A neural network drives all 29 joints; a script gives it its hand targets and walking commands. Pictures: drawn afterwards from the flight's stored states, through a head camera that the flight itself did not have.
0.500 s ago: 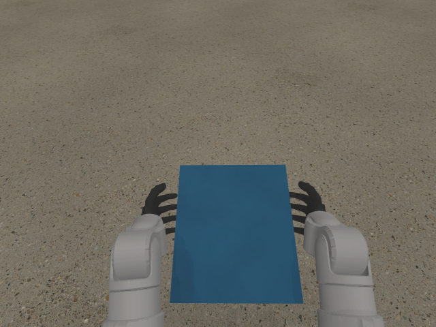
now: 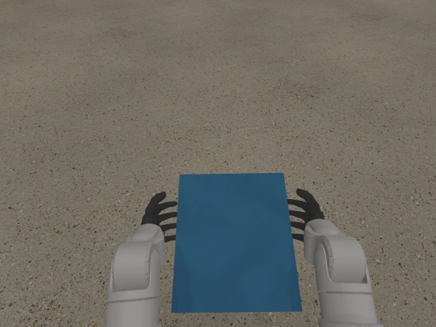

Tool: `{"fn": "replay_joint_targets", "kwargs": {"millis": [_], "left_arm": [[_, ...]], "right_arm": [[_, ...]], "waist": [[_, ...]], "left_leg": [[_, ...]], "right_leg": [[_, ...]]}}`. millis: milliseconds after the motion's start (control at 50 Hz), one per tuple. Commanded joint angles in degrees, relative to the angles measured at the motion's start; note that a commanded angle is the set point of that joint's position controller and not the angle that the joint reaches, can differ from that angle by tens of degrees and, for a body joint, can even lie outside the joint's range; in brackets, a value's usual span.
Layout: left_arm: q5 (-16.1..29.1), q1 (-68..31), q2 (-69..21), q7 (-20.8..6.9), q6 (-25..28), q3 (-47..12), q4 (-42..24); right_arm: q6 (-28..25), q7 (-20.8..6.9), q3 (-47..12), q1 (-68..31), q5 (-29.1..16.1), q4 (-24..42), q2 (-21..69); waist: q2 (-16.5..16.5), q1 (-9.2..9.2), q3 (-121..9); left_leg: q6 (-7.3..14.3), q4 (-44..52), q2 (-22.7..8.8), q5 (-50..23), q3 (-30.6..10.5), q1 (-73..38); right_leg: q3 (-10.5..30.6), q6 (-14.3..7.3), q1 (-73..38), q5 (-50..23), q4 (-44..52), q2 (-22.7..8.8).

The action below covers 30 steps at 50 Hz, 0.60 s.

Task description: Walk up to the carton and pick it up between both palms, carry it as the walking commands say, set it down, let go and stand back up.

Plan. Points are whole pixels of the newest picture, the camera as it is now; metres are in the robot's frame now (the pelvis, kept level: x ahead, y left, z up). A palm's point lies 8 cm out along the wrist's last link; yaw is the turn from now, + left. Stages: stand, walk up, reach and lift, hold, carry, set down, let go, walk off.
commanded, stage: carry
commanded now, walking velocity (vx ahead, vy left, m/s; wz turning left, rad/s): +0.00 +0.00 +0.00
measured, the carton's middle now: (231, 247) +0.30 +0.01 -0.04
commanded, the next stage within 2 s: none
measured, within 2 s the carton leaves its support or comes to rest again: neither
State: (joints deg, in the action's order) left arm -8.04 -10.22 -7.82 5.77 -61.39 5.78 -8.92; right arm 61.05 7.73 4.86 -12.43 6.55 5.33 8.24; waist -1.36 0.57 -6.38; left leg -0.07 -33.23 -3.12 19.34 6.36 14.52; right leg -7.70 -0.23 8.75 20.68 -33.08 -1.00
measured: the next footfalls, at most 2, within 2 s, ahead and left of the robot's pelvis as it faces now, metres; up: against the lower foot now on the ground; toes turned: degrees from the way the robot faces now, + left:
right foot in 0.38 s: +0.17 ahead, -0.09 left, +0.00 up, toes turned -5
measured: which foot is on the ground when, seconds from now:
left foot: down 0.00-1.00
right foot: down 0.00-0.20, up 0.22-0.36, down 0.38-1.00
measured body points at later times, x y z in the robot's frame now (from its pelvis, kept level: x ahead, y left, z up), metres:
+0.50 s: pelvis +0.09 +0.00 -0.01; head +0.06 +0.00 +0.44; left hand +0.37 +0.17 +0.03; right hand +0.40 -0.12 +0.04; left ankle -0.06 +0.11 -0.73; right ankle +0.13 -0.09 -0.74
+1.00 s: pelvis +0.08 +0.02 -0.01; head +0.05 +0.03 +0.44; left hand +0.36 +0.19 +0.04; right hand +0.38 -0.10 +0.04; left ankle -0.06 +0.11 -0.74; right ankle +0.13 -0.08 -0.74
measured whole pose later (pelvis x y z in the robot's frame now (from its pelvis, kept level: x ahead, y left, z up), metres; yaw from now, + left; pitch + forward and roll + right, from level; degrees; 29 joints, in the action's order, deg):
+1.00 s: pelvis +0.08 +0.02 -0.01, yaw +4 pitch +2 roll -2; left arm -10.7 -9.9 -7.8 3.3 -50.8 5.7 -0.4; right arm 50.1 4.9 6.2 -11.0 8.8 -2.7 8.0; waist 0.2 0.2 -6.5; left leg 0.4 -29.6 -1.9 27.9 4.1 3.5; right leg -9.9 -1.6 21.5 14.2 -34.1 -2.2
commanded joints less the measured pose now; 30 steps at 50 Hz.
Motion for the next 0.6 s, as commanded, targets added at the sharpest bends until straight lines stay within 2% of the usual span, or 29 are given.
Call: {"fn": "replay_joint_targets", "kwargs": {"millis": [0,20,40,60,80,100,120,140,160,180,200,220,240,260,280,300,320,340,360,380,400,420,440,460,480,500,520,540,580], "left_arm": [[22.58,-24.05,-52.29,-13.11,1.05,-36.37,-11.89],[18.22,-22.92,-50.64,-13.04,1.81,-30.83,-3.7],[18.94,-21.96,-50.49,-13.12,2.85,-31.99,-4.92],[21.16,-23.12,-51.17,-13.0,2.59,-35.22,-10.43],[18.54,-21.77,-50.29,-13.03,2.91,-31.59,-4.31],[16.82,-18.73,-49.91,-13.31,3.96,-30.73,-1.21],[20.17,-21.38,-52.39,-13.21,3.72,-34.59,-7.85],[22.44,-23.26,-54.22,-12.86,2.42,-36.76,-10.93],[23.41,-22.3,-53.32,-12.32,1.01,-36.87,-11.92],[19.11,-20.29,-51.18,-11.89,0.28,-32.86,-6.11],[13.76,-17.83,-48.32,-12.11,1.24,-27.67,1.97],[20.21,-21.19,-50.53,-12.13,1.07,-35.04,-8.96],[20.9,-20.24,-51.18,-12.29,0.17,-35.0,-7.34],[18.53,-18.83,-49.97,-12.61,0.73,-31.67,-1.6],[18.02,-18.33,-49.06,-12.7,1.56,-31.87,-1.87],[11.9,-16.72,-47.28,-12.99,3.77,-25.53,8.31],[12.45,-15.69,-47.33,-13.46,6.04,-26.61,5.75],[11.51,-18.31,-47.66,-13.78,7.82,-25.23,7.36],[10.26,-20.3,-46.8,-13.77,9.53,-23.06,9.97],[16.69,-24.71,-50.9,-13.47,8.88,-31.46,-2.38],[21.77,-30.51,-54.77,-13.45,5.75,-35.62,-10.97],[9.92,-21.79,-49.11,-14.0,6.28,-21.37,15.04],[2.31,-14.57,-43.96,-14.84,11.33,-13.68,27.04],[13.25,-20.4,-47.45,-14.87,13.25,-28.15,2.38],[17.17,-27.86,-51.71,-14.96,11.72,-31.98,-1.46],[12.09,-25.84,-49.24,-15.03,13.16,-25.0,8.49],[16.71,-29.04,-51.01,-14.65,13.84,-32.31,-3.43],[17.82,-28.93,-51.55,-14.14,12.94,-33.93,-5.16],[13.61,-23.43,-47.51,-13.85,13.61,-29.19,2.37]], "right_arm": [[-1.34,-14.8,-33.96,-20.33,-18.65,12.9,52.75],[-2.18,-14.96,-28.11,-17.54,-14.71,3.68,50.66],[-3.4,-14.91,-29.01,-17.1,-15.36,5.38,50.29],[-3.03,-14.83,-33.15,-18.17,-17.93,11.09,50.76],[-3.33,-14.79,-29.84,-15.91,-15.42,5.05,48.91],[-4.38,-14.94,-29.42,-15.84,-14.27,5.33,47.39],[-3.84,-15.07,-35.12,-18.57,-18.14,13.5,48.94],[-2.4,-15.03,-38.39,-24.36,-21.51,20.12,49.43],[-0.56,-14.97,-39.13,-28.49,-23.21,21.77,49.04],[0.51,-14.87,-34.85,-22.23,-19.64,12.98,47.4],[-0.77,-15.14,-28.36,-15.84,-13.39,2.54,45.81],[-0.43,-15.25,-33.49,-19.1,-18.57,11.94,49.01],[0.68,-15.25,-33.25,-16.7,-18.91,9.51,49.05],[0.23,-15.29,-30.26,-15.04,-15.79,3.49,48.76],[-0.84,-15.53,-28.91,-13.93,-14.68,1.87,48.42],[-3.64,-16.07,-22.7,-14.47,-8.62,-6.24,46.27],[-5.89,-16.26,-24.75,-17.02,-9.45,-1.78,47.06],[-7.52,-16.37,-23.91,-17.44,-9.31,-3.67,47.23],[-9.27,-16.64,-24.13,-19.32,-9.4,-4.81,47.67],[-8.0,-16.76,-34.65,-24.4,-16.48,8.32,50.81],[-3.84,-16.54,-40.37,-29.8,-22.49,15.24,54.36],[-4.61,-16.55,-25.11,-21.89,-10.31,-11.04,49.28],[-9.5,-17.04,-17.12,-14.04,-2.11,-23.88,46.34],[-11.71,-16.93,-29.48,-20.74,-12.13,0.05,50.58],[-10.51,-16.8,-31.47,-24.83,-15.11,2.08,53.83],[-11.95,-16.54,-24.24,-22.13,-9.47,-8.51,51.91],[-12.48,-16.16,-30.58,-23.53,-13.88,2.07,54.48],[-11.71,-15.8,-31.82,-23.55,-15.3,3.95,54.25],[-12.61,-15.22,-26.07,-17.33,-10.14,-4.36,51.13]], "waist": [[8.79,-0.25,-17.28],[8.93,0.25,-16.91],[7.68,-0.56,-17.29],[3.79,-0.2,-15.9],[1.83,-0.12,-16.35],[-2.56,0.11,-15.97],[-7.76,-0.2,-12.9],[-9.54,-0.84,-12.17],[-4.15,0.11,-13.64],[4.46,-1.13,-14.28],[15.57,-1.76,-11.11],[11.79,-1.67,-9.22],[9.06,-1.87,-11.2],[7.66,-1.75,-11.27],[10.82,-1.19,-11.84],[9.95,0.08,-13.55],[7.48,0.63,-12.59],[6.36,-0.36,-14.27],[4.33,-0.48,-12.52],[-2.71,-0.71,-10.17],[-5.29,-0.65,-9.78],[-3.93,-0.3,-9.21],[-1.97,-0.32,-12.77],[-0.76,-0.29,-13.92],[-0.15,-0.23,-13.76],[1.04,-0.38,-14.86],[0.37,-0.56,-17.38],[1.31,-0.52,-19.09],[1.31,-0.49,-21.03]], "left_leg": [[3.17,-2.1,-5.43,-68.05,-3.59,-18.45],[3.74,-2.95,-6.19,-70.89,-4.09,-19.19],[3.34,-5.34,-4.95,-69.54,-2.46,-18.57],[2.59,-6.27,-3.68,-60.82,-1.18,-13.0],[1.51,-7.06,-1.92,-51.34,0.36,-5.35],[0.22,-5.4,-0.28,-34.77,2.25,2.91],[-0.55,1.19,2.63,-16.18,5.12,9.46],[0.19,10.88,4.13,-6.38,5.23,7.17],[0.87,16.87,2.64,-23.04,3.69,-5.46],[1.05,17.06,-1.56,-54.42,-1.33,-22.72],[5.74,8.35,-9.73,-91.82,-9.82,-41.22],[7.99,5.05,-13.21,-99.26,-10.83,-44.8],[8.34,4.9,-13.76,-90.77,-9.98,-44.51],[7.43,5.6,-12.12,-79.73,-7.82,-38.29],[5.97,4.97,-9.58,-70.19,-5.29,-32.32],[4.4,4.55,-8.0,-58.35,-0.49,-21.31],[2.34,3.83,-7.27,-40.74,0.63,-9.14],[1.05,4.78,-5.94,-20.81,-0.41,-1.62],[0.87,7.96,-3.3,3.89,-0.72,-2.1],[0.87,9.46,-2.23,6.18,-2.52,-4.49],[1.01,11.57,-3.75,0.48,-5.33,-3.98],[0.12,8.24,-4.7,-2.15,-4.67,-2.61],[-0.24,6.13,-3.8,-5.83,-3.46,-3.67],[0.08,6.06,-3.44,-6.78,-2.84,-3.32],[-0.28,6.8,-3.44,-14.34,-2.62,-2.62],[-0.29,6.08,-3.75,-17.93,-2.61,-3.03],[-0.85,5.58,-3.02,-18.56,-2.16,-4.51],[-0.6,5.88,-3.47,-19.34,-2.92,-6.6],[-0.96,5.04,-2.99,-21.33,-2.21,-8.41]], "right_leg": [[-0.96,0.76,2.79,-27.82,2.83,-1.85],[-0.89,1.3,2.79,-25.81,7.07,-1.46],[-1.71,1.8,1.01,-31.91,6.74,-1.33],[-1.45,1.63,-3.83,-41.78,6.98,-2.24],[-0.86,1.21,-11.28,-54.34,4.45,-3.0],[0.46,-0.09,-18.29,-67.88,1.77,-5.2],[0.99,-1.92,-23.81,-83.22,-1.12,-6.28],[1.14,-3.64,-22.9,-89.63,-3.77,-7.51],[0.5,-2.67,-15.32,-79.97,-7.11,-6.88],[-1.55,-0.17,2.51,-47.29,-13.97,-3.02],[-2.85,2.17,28.68,9.85,-18.3,4.16],[0.06,1.18,36.21,15.33,-14.03,3.12],[1.08,0.67,35.38,12.8,-6.98,2.2],[0.61,0.54,29.31,6.92,0.65,2.45],[0.89,0.01,20.9,-1.62,8.39,2.25],[-2.11,-0.25,7.5,-15.51,13.19,2.44],[-2.01,-0.58,-3.35,-26.24,11.77,0.5],[3.74,-2.04,-10.81,-35.81,9.27,-3.86],[7.78,-2.86,-7.76,-32.24,10.79,-7.39],[11.62,-5.33,-3.51,-34.96,10.65,-10.03],[13.03,-8.44,-5.59,-35.79,5.9,-12.09],[10.97,-7.2,-4.19,-36.59,6.11,-10.37],[8.84,-6.49,-4.23,-42.36,4.56,-8.9],[8.11,-6.45,-6.47,-43.62,3.71,-8.62],[6.9,-7.41,-8.85,-52.17,1.4,-8.36],[5.95,-7.34,-9.14,-53.69,0.12,-8.0],[5.91,-7.51,-10.3,-55.3,-0.11,-7.78],[6.18,-7.49,-9.99,-53.64,0.03,-8.16],[5.65,-7.09,-9.22,-52.05,-0.03,-7.52]]}}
